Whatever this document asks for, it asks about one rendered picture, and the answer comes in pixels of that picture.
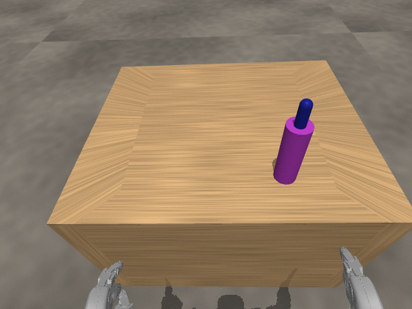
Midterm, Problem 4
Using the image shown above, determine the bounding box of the right robot hand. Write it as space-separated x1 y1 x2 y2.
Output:
340 247 384 309

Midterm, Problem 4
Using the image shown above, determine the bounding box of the bottle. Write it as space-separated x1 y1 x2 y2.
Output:
274 98 315 185

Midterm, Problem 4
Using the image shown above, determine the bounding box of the left robot hand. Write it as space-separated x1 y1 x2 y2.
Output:
85 261 133 309

